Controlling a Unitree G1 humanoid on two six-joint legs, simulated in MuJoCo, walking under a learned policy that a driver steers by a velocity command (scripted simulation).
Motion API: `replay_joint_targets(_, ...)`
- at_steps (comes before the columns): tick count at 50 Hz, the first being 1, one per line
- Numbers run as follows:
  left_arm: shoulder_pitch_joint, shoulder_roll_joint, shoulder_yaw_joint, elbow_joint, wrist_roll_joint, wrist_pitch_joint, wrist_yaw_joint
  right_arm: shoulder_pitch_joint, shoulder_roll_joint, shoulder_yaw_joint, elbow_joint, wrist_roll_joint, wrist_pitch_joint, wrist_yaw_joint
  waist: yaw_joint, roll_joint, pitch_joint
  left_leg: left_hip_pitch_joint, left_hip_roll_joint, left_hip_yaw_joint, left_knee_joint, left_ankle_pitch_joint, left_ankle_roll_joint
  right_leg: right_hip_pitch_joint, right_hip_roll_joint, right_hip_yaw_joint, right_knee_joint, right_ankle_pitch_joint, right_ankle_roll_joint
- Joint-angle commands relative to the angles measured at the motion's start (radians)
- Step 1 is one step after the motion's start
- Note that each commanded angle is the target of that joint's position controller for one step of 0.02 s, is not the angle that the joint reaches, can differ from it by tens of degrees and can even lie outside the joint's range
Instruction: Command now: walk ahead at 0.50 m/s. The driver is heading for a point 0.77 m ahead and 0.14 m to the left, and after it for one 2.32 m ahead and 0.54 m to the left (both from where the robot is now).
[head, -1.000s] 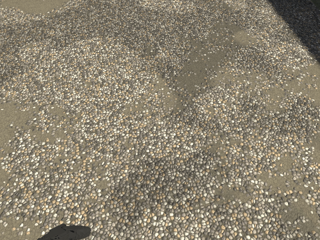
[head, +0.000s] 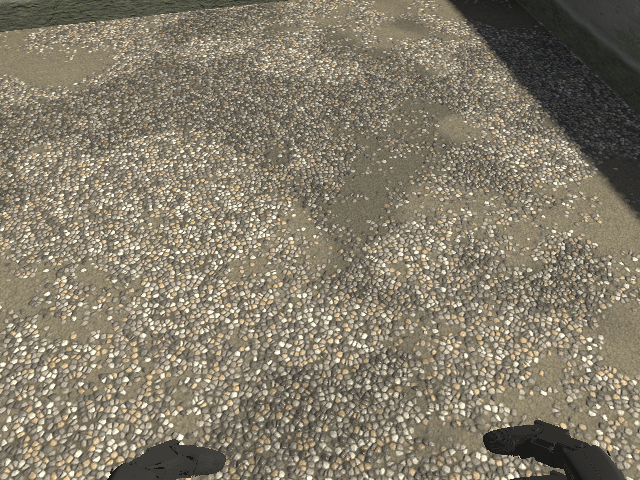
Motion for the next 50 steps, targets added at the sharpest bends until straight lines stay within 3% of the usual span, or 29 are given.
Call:
replay_joint_targets(1, -0.098, 0.092, 0.033, -0.096, 0.000, -0.018, 0.006, -0.107, -0.088, -0.034, -0.105, -0.001, -0.018, -0.005, 0.001, -0.001, -0.087, 0.040, 0.076, -0.117, -0.074, 0.089, 0.034, 0.022, -0.086, 0.105, -0.077, 0.150, -0.049)
replay_joint_targets(14, -0.086, 0.087, 0.031, -0.084, 0.002, -0.017, 0.012, -0.092, -0.080, -0.031, -0.093, -0.006, -0.013, -0.010, -0.003, -0.003, -0.089, 0.068, 0.073, -0.120, -0.091, 0.146, 0.035, 0.055, -0.088, 0.102, -0.096, 0.207, -0.046)
replay_joint_targets(19, -0.020, 0.099, 0.045, -0.024, -0.019, -0.006, 0.017, -0.010, -0.090, -0.043, -0.030, 0.012, -0.008, -0.011, -0.008, 0.009, -0.063, 0.099, 0.076, -0.124, -0.139, 0.191, 0.048, 0.086, -0.091, 0.116, -0.139, 0.234, -0.060)
replay_joint_targets(20, -0.061, 0.089, 0.041, -0.047, -0.023, -0.006, 0.016, -0.005, -0.074, -0.038, -0.034, -0.002, -0.018, -0.002, -0.026, 0.022, -0.026, 0.094, 0.086, -0.125, -0.130, 0.312, 0.048, 0.062, -0.095, 0.124, -0.130, 0.319, -0.052)
replay_joint_targets(21, -0.037, 0.087, 0.044, -0.034, -0.019, 0.000, 0.021, 0.016, -0.072, -0.040, -0.016, -0.005, -0.023, 0.000, -0.018, 0.029, -0.056, 0.113, 0.093, -0.127, -0.130, 0.353, 0.053, 0.084, -0.093, 0.123, -0.131, 0.323, -0.048)
replay_joint_targets(26, 0.008, 0.092, 0.058, 0.001, -0.024, 0.016, 0.026, 0.059, -0.080, -0.055, 0.028, 0.014, -0.019, 0.003, -0.010, 0.007, -0.068, 0.129, 0.093, -0.132, -0.170, 0.323, 0.060, 0.124, -0.089, 0.115, -0.159, 0.286, -0.044)
replay_joint_targets(34, 0.056, 0.090, 0.075, 0.051, -0.039, 0.028, 0.037, 0.130, -0.081, -0.074, 0.082, 0.025, 0.000, 0.001, -0.012, -0.006, -0.035, 0.129, 0.080, -0.125, -0.216, 0.252, 0.068, 0.122, -0.083, 0.101, -0.198, 0.238, -0.053)
replay_joint_targets(36, 0.095, 0.099, 0.085, 0.078, -0.036, 0.038, 0.051, 0.124, -0.095, -0.084, 0.098, 0.040, 0.013, -0.016, 0.001, -0.002, -0.017, 0.108, 0.060, -0.117, -0.229, 0.156, 0.064, 0.125, -0.072, 0.084, -0.202, 0.162, -0.058)
replay_joint_targets(40, 0.110, 0.090, 0.092, 0.096, -0.044, 0.040, 0.059, 0.146, -0.081, -0.089, 0.118, 0.036, 0.019, -0.027, -0.006, -0.004, 0.009, 0.107, 0.052, -0.106, -0.228, 0.162, 0.064, 0.099, -0.067, 0.080, -0.210, 0.182, -0.061)
replay_joint_targets(43, 0.135, 0.087, 0.099, 0.105, -0.046, 0.038, 0.048, 0.162, -0.080, -0.093, 0.136, 0.032, 0.032, -0.031, -0.011, -0.011, 0.024, 0.111, 0.049, -0.105, -0.226, 0.129, 0.064, 0.086, -0.066, 0.081, -0.226, 0.168, -0.066)
replay_joint_targets(50, 0.179, 0.084, 0.108, 0.123, -0.049, 0.037, 0.052, 0.176, -0.076, -0.096, 0.161, 0.034, 0.033, -0.041, -0.015, 0.006, 0.025, 0.119, 0.047, -0.100, -0.224, 0.148, 0.069, 0.085, -0.059, 0.078, -0.234, 0.177, -0.066)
